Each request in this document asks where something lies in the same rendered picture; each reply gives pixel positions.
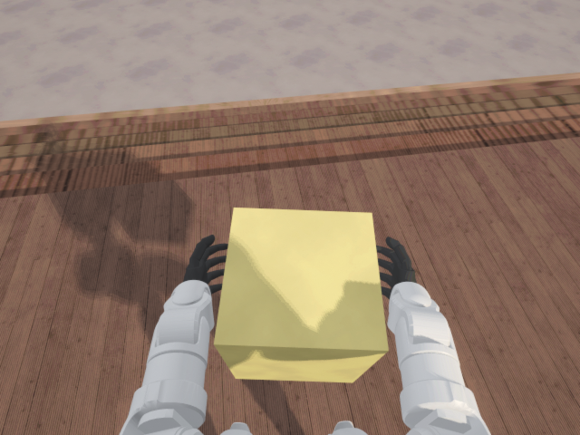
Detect robot shin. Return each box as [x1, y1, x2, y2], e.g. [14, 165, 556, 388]
[230, 422, 250, 432]
[334, 420, 354, 431]

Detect robot right hand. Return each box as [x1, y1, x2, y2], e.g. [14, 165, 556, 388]
[376, 237, 417, 300]

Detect carton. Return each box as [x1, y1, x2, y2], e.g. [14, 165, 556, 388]
[214, 208, 389, 382]

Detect left robot forearm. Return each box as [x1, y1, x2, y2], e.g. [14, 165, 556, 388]
[120, 280, 214, 435]

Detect robot left hand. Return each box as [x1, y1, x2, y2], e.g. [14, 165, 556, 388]
[183, 235, 228, 294]

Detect right robot forearm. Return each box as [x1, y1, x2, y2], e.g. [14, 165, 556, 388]
[387, 282, 491, 435]

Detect robot right shin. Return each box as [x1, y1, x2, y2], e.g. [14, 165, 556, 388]
[334, 420, 354, 431]

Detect robot left shin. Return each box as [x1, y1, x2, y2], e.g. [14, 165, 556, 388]
[230, 422, 250, 432]

